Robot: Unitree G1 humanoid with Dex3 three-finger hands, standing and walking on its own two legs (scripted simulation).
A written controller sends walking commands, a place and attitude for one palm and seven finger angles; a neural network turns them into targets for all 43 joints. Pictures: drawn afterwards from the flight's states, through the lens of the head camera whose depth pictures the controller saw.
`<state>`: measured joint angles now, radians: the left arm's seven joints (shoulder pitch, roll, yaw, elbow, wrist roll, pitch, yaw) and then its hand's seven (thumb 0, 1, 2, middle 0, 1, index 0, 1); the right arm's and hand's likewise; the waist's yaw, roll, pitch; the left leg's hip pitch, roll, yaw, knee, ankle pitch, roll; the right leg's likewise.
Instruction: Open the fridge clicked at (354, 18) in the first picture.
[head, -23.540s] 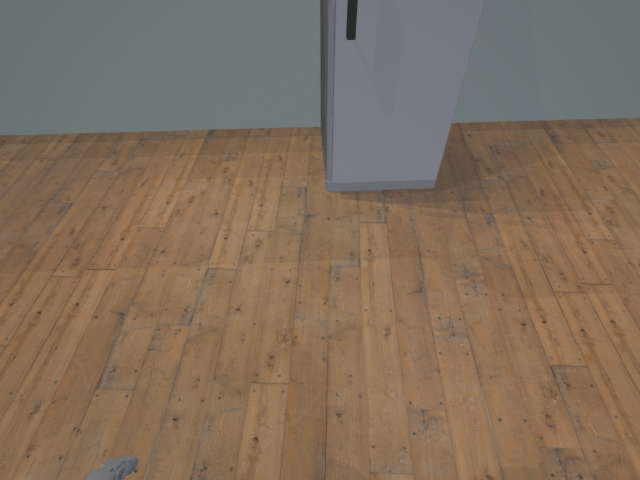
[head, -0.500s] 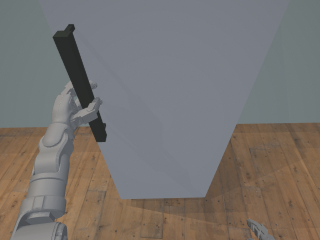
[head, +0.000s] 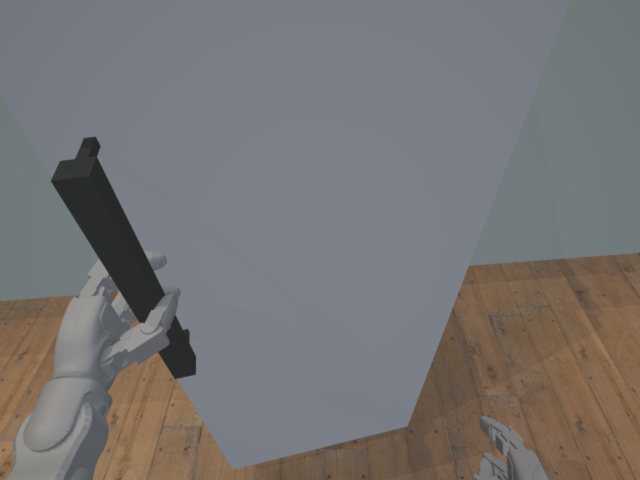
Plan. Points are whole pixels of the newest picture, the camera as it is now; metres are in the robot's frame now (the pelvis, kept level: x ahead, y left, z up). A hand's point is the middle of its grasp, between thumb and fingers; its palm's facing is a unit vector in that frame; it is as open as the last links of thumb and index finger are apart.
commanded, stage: walk backward, drawing the door open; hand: left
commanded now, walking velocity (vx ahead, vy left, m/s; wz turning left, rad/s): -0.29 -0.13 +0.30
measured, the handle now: (147, 279) +0.30 +0.22 +0.14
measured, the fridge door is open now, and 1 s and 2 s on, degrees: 8 44 83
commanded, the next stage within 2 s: stop walking and hold the door back in 1.84 s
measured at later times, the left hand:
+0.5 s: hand (178, 409) +0.16 +0.14 +0.13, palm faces +0.33 -0.91 -0.27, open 7.2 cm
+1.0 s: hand out of the picture +0.04 +0.00 +0.13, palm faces +0.52 -0.82 -0.25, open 7.5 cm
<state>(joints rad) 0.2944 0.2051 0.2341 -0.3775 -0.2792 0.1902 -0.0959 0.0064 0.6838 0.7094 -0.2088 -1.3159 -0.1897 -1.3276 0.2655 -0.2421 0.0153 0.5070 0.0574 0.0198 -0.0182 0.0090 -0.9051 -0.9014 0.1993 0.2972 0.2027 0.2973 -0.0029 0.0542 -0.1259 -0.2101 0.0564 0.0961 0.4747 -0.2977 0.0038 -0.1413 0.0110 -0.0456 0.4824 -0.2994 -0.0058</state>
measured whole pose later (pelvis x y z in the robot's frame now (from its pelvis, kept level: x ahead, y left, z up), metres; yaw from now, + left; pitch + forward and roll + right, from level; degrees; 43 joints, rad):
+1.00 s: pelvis -0.12 -0.23 -0.01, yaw +30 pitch +0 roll +2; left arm 0.27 0.20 0.03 -0.41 -0.01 -0.05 0.06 -0.09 0.53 0.67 -0.41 -1.37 -0.23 -1.35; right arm 0.20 -0.19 -0.04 0.67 -0.04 -0.07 -0.11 0.01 -0.90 -0.90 0.20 0.30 0.20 0.30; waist -0.05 0.02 0.05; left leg -0.43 0.02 0.09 1.03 -0.48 -0.03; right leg -0.32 -0.04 -0.16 0.50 -0.20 -0.08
